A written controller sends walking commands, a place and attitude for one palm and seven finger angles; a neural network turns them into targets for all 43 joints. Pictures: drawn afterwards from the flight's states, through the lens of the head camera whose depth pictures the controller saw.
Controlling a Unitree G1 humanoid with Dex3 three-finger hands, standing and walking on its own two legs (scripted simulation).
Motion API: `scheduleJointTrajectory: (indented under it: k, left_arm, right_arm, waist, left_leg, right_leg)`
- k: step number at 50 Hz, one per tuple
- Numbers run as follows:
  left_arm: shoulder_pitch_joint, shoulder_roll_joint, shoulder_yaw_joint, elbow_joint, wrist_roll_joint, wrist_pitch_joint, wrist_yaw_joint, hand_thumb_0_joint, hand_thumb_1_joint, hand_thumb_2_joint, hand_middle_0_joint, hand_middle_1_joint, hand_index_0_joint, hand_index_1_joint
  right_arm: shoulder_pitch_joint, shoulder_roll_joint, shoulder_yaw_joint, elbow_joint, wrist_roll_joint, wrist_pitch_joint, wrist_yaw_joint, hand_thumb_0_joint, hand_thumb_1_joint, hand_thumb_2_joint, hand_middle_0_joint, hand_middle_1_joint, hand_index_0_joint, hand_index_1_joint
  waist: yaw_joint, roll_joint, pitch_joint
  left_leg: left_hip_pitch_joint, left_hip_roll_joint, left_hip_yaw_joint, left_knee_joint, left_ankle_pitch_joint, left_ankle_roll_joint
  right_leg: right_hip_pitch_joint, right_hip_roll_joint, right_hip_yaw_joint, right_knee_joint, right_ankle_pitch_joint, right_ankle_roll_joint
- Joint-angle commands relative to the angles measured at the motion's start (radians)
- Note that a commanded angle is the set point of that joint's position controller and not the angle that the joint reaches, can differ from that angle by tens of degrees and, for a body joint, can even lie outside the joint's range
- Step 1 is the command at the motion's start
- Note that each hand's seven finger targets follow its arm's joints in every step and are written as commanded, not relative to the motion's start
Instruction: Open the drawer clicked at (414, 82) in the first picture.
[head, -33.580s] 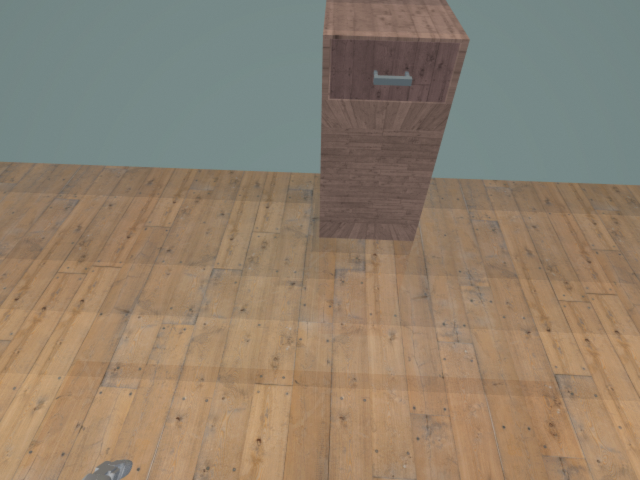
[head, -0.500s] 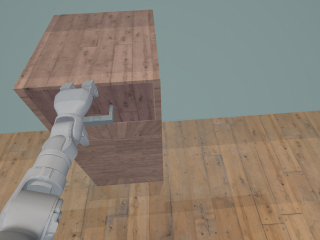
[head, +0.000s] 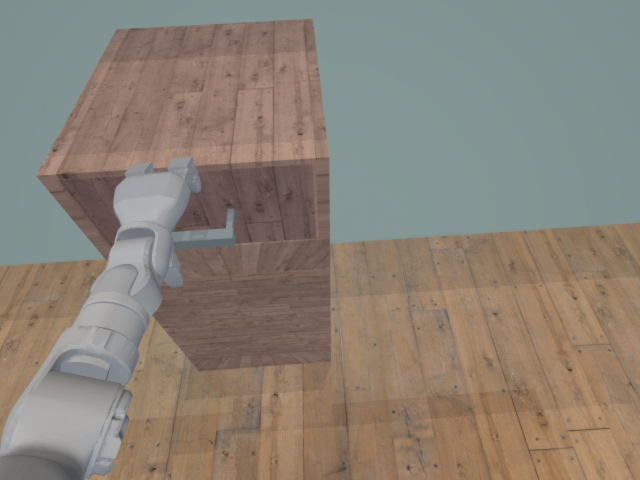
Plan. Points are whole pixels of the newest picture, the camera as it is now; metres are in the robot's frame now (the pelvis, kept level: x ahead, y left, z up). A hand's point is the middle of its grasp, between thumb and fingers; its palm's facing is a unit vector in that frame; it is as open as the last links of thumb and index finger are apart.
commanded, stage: re-aim the fingers above the handle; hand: left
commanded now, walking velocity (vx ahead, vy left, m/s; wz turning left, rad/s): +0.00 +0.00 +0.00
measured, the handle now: (200, 228) +0.48 +0.21 -0.01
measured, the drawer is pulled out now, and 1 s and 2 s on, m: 0.00 0.00 0.00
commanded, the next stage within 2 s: lower the fingers behind the handle in 0.78 s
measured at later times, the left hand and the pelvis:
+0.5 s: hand (183, 219) +0.45 +0.20 +0.06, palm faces +0.05 -0.04 -1.00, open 13.5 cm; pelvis +0.00 +0.00 +0.00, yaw +0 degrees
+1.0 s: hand (187, 223) +0.45 +0.20 +0.05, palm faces +0.08 -0.08 -0.99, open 13.7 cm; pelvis +0.00 -0.01 -0.01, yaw +1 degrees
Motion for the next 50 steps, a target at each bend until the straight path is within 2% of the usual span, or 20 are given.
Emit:
scheduleJointTrajectory:
  k: [1,4,6,8,11,14,16,17,21,22,25,31,36,39,40,42,43,46,48,50]
  left_arm:
    - [-0.339,0.268,0.083,-0.101,-0.015,0.047,-0.03,0.0,-0.5,0.3,-0.3,-1.2,-0.3,-1.2]
    - [-0.381,0.281,0.08,-0.18,-0.011,-0.026,-0.062,0.0,-0.5,0.3,-0.3,-1.2,-0.3,-1.2]
    - [-0.462,0.209,0.015,-0.28,-0.018,-0.089,-0.073,0.0,-0.5,0.3,-0.3,-1.2,-0.3,-1.2]
    - [-0.485,0.203,0.015,-0.307,-0.012,-0.133,-0.058,0.0,-0.5,0.3,-0.3,-1.2,-0.3,-1.2]
    - [-0.493,0.238,0.065,-0.339,-0.014,-0.158,-0.01,0.0,-0.5,0.3,-0.3,-1.2,-0.3,-1.2]
    - [-0.472,0.229,0.088,-0.262,-0.006,-0.118,0.051,0.0,-0.5,0.3,-0.3,-1.2,-0.3,-1.2]
    - [-0.424,0.314,0.166,-0.171,0.001,-0.062,0.079,0.0,-0.5,0.3,-0.3,-1.2,-0.3,-1.2]
    - [-0.419,0.303,0.144,-0.131,0.011,-0.026,0.084,0.0,-0.5,0.3,-0.3,-1.2,-0.3,-1.2]
    - [-0.401,0.352,0.157,-0.072,0.023,0.058,0.068,0.0,-0.5,0.3,-0.3,-1.2,-0.3,-1.2]
    - [-0.424,0.378,0.157,-0.083,0.03,0.067,0.062,0.0,-0.5,0.3,-0.3,-1.2,-0.3,-1.2]
    - [-0.376,0.355,0.136,-0.043,0.023,0.088,0.03,0.0,-0.5,0.3,-0.3,-1.2,-0.3,-1.2]
    - [-0.352,0.362,0.127,-0.034,-0.007,0.017,-0.053,0.0,-0.5,0.3,-0.3,-1.2,-0.3,-1.2]
    - [-0.459,0.226,0.024,-0.251,-0.012,-0.134,-0.072,0.0,-0.5,0.3,-0.3,-1.2,-0.3,-1.2]
    - [-0.489,0.174,-0.003,-0.327,-0.03,-0.187,-0.044,0.0,-0.5,0.3,-0.3,-1.2,-0.3,-1.2]
    - [-0.507,0.219,0.035,-0.318,-0.028,-0.191,-0.026,0.0,-0.5,0.3,-0.3,-1.2,-0.3,-1.2]
    - [-0.556,0.222,0.044,-0.319,-0.026,-0.183,0.014,0.0,-0.5,0.3,-0.3,-1.2,-0.3,-1.2]
    - [-0.53,0.278,0.102,-0.281,-0.012,-0.166,0.041,0.0,-0.5,0.3,-0.3,-1.2,-0.3,-1.2]
    - [-0.486,0.311,0.148,-0.181,0.007,-0.086,0.1,0.0,-0.5,0.3,-0.3,-1.2,-0.3,-1.2]
    - [-0.454,0.258,0.105,-0.089,0.018,-0.011,0.113,0.0,-0.5,0.3,-0.3,-1.2,-0.3,-1.2]
    - [-0.434,0.253,0.092,-0.042,0.029,0.05,0.106,0.0,-0.5,0.3,-0.3,-1.2,-0.3,-1.2]
  right_arm:
    - [0.044,-0.159,-0.051,-0.112,0.002,-0.011,-0.024,0.0,-0.9,-0.9,0.2,0.3,0.2,0.3]
    - [0.046,-0.155,-0.056,-0.119,0.001,-0.015,-0.035,0.0,-0.9,-0.9,0.2,0.3,0.2,0.3]
    - [0.055,-0.144,-0.063,-0.119,-0.002,-0.027,-0.037,0.0,-0.9,-0.9,0.2,0.3,0.2,0.3]
    - [0.068,-0.14,-0.071,-0.102,-0.007,-0.038,-0.038,0.0,-0.9,-0.9,0.2,0.3,0.2,0.3]
    - [0.083,-0.139,-0.08,-0.087,-0.012,-0.046,-0.029,0.0,-0.9,-0.9,0.2,0.3,0.2,0.3]
    - [0.09,-0.141,-0.078,-0.065,-0.013,-0.049,-0.011,0.0,-0.9,-0.9,0.2,0.3,0.2,0.3]
    - [0.091,-0.155,-0.072,-0.058,-0.016,-0.042,-0.008,0.0,-0.9,-0.9,0.2,0.3,0.2,0.3]
    - [0.081,-0.152,-0.064,-0.064,-0.012,-0.035,-0.008,0.0,-0.9,-0.9,0.2,0.3,0.2,0.3]
    - [0.07,-0.161,-0.055,-0.077,-0.011,-0.018,-0.013,0.0,-0.9,-0.9,0.2,0.3,0.2,0.3]
    - [0.065,-0.159,-0.05,-0.079,-0.005,-0.012,-0.016,0.0,-0.9,-0.9,0.2,0.3,0.2,0.3]
    - [0.051,-0.155,-0.044,-0.092,-0.002,-0.002,-0.024,0.0,-0.9,-0.9,0.2,0.3,0.2,0.3]
    - [0.041,-0.157,-0.037,-0.123,0.008,-0.006,-0.05,0.0,-0.9,-0.9,0.2,0.3,0.2,0.3]
    - [0.073,-0.14,-0.066,-0.124,-0.001,-0.038,-0.048,0.0,-0.9,-0.9,0.2,0.3,0.2,0.3]
    - [0.091,-0.134,-0.08,-0.098,-0.007,-0.056,-0.042,0.0,-0.9,-0.9,0.2,0.3,0.2,0.3]
    - [0.098,-0.139,-0.081,-0.084,-0.006,-0.057,-0.041,0.0,-0.9,-0.9,0.2,0.3,0.2,0.3]
    - [0.108,-0.141,-0.083,-0.068,-0.007,-0.062,-0.035,0.0,-0.9,-0.9,0.2,0.3,0.2,0.3]
    - [0.109,-0.146,-0.083,-0.058,-0.007,-0.061,-0.031,0.0,-0.9,-0.9,0.2,0.3,0.2,0.3]
    - [0.109,-0.153,-0.073,-0.045,-0.015,-0.053,-0.018,0.0,-0.9,-0.9,0.2,0.3,0.2,0.3]
    - [0.104,-0.152,-0.067,-0.046,-0.015,-0.046,-0.006,0.0,-0.9,-0.9,0.2,0.3,0.2,0.3]
    - [0.1,-0.158,-0.064,-0.054,-0.014,-0.036,0.002,0.0,-0.9,-0.9,0.2,0.3,0.2,0.3]
  waist:
    - [-0.016,-0.14,-0.283]
    - [-0.025,-0.088,-0.288]
    - [-0.052,-0.025,-0.299]
    - [-0.055,0.042,-0.3]
    - [-0.04,0.062,-0.357]
    - [-0.029,0.028,-0.347]
    - [-0.007,-0.026,-0.34]
    - [-0.008,-0.038,-0.33]
    - [0.002,-0.1,-0.348]
    - [0.005,-0.085,-0.358]
    - [0.004,-0.1,-0.286]
    - [-0.013,-0.127,-0.223]
    - [-0.058,-0.011,-0.311]
    - [-0.07,0.049,-0.338]
    - [-0.069,0.031,-0.326]
    - [-0.072,0.026,-0.345]
    - [-0.053,0.019,-0.346]
    - [-0.025,0.011,-0.372]
    - [-0.029,-0.016,-0.333]
    - [-0.026,-0.044,-0.335]
  left_leg:
    - [0.19,0.014,0.013,-0.071,0.329,0.002]
    - [0.222,0.014,0.007,-0.065,0.326,0.008]
    - [0.286,0.019,-0.008,-0.055,0.349,0.007]
    - [0.338,0.024,-0.026,-0.039,0.367,0.0]
    - [0.37,0.025,-0.042,-0.019,0.422,-0.012]
    - [0.338,0.029,-0.049,-0.02,0.416,-0.023]
    - [0.258,0.024,-0.036,-0.03,0.39,-0.02]
    - [0.223,0.018,-0.022,-0.035,0.366,-0.017]
    - [0.162,0.011,0.004,-0.048,0.348,-0.008]
    - [0.158,0.009,0.01,-0.056,0.342,-0.006]
    - [0.146,0.012,0.019,-0.074,0.303,-0.004]
    - [0.118,0.012,0.022,-0.092,0.212,0.005]
    - [0.259,0.017,0.002,-0.045,0.287,0.011]
    - [0.34,0.02,-0.018,-0.017,0.329,0.004]
    - [0.329,0.024,-0.03,-0.014,0.323,0.0]
    - [0.317,0.02,-0.036,-0.006,0.327,-0.002]
    - [0.301,0.02,-0.039,-0.005,0.332,-0.006]
    - [0.24,0.013,-0.028,-0.005,0.375,-0.014]
    - [0.192,0.014,-0.015,-0.007,0.356,-0.014]
    - [0.174,0.016,-0.003,-0.014,0.354,-0.013]
  right_leg:
    - [0.185,-0.017,-0.035,-0.104,0.362,-0.009]
    - [0.163,-0.018,-0.024,-0.104,0.349,-0.01]
    - [0.107,-0.015,-0.029,-0.102,0.311,-0.017]
    - [0.03,-0.006,-0.035,-0.089,0.268,-0.023]
    - [0.006,0.001,-0.047,-0.064,0.265,-0.03]
    - [-0.024,0.009,-0.066,-0.045,0.246,-0.032]
    - [0.034,0.009,-0.066,-0.041,0.261,-0.035]
    - [0.052,0.006,-0.06,-0.044,0.273,-0.029]
    - [0.163,-0.004,-0.044,-0.063,0.335,-0.022]
    - [0.181,-0.01,-0.035,-0.069,0.347,-0.017]
    - [0.185,-0.013,-0.035,-0.094,0.328,-0.014]
    - [0.195,-0.024,-0.015,-0.131,0.265,-0.004]
    - [0.099,-0.015,-0.015,-0.108,0.274,-0.012]
    - [0.01,-0.005,-0.026,-0.09,0.25,-0.017]
    - [-0.009,-0.003,-0.032,-0.08,0.236,-0.019]
    - [-0.022,0.0,-0.038,-0.065,0.233,-0.019]
    - [-0.023,0.001,-0.044,-0.054,0.232,-0.024]
    - [0.017,0.004,-0.055,-0.031,0.28,-0.031]
    - [0.013,0.005,-0.061,-0.028,0.286,-0.026]
    - [0.048,0.004,-0.06,-0.035,0.307,-0.024]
